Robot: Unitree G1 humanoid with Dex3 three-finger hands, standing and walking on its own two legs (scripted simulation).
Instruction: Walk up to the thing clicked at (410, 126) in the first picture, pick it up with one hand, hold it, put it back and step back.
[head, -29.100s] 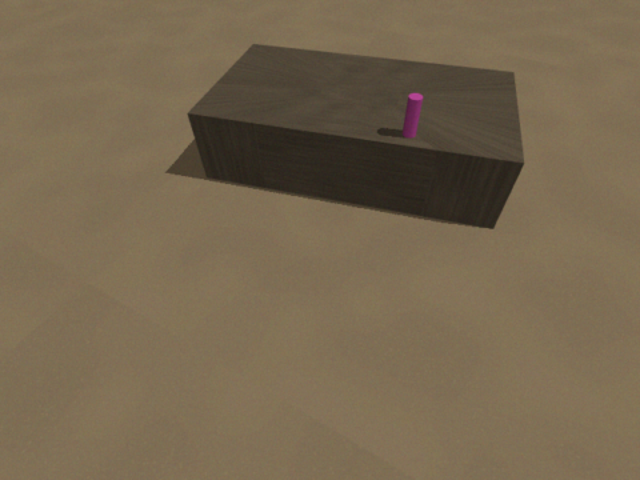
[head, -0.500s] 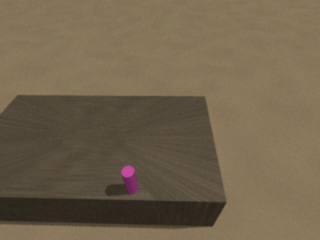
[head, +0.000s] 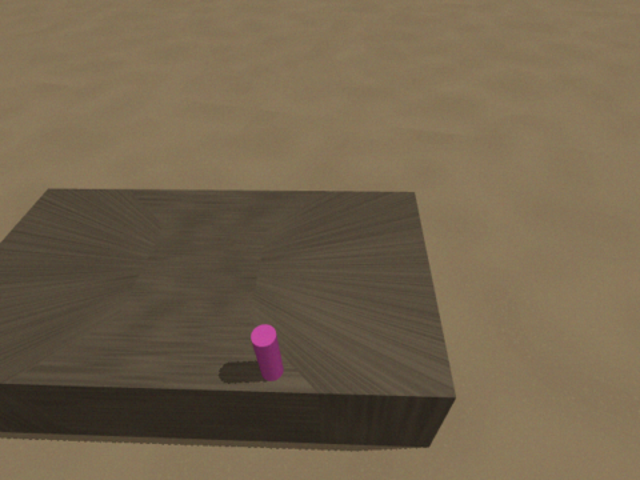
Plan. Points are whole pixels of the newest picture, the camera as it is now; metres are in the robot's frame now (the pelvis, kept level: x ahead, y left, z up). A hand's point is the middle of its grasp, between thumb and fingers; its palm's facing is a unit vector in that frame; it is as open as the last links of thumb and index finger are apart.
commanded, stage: home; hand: left
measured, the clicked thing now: (268, 354) +0.47 +0.16 -0.34
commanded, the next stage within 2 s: stand in 0.64 s
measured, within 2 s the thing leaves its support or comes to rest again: neither
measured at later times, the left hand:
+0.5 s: hand out of the picture +0.07 +0.24 -0.16, palm faces -0.04 -0.94 -0.34, open 17.4 cm
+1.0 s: hand out of the picture +0.09 +0.24 -0.15, palm faces -0.03 -0.94 -0.35, open 14.0 cm
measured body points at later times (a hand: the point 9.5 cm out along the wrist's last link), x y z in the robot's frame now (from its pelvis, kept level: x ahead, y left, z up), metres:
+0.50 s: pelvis +0.02 -0.01 +0.00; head +0.01 -0.01 +0.45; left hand +0.08 +0.28 -0.13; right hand +0.08 -0.31 -0.13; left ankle +0.06 +0.11 -0.74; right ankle +0.01 -0.15 -0.74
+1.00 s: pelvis +0.03 -0.01 +0.01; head +0.03 -0.02 +0.45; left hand +0.09 +0.28 -0.13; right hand +0.09 -0.31 -0.13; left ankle +0.06 +0.11 -0.74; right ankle +0.01 -0.15 -0.74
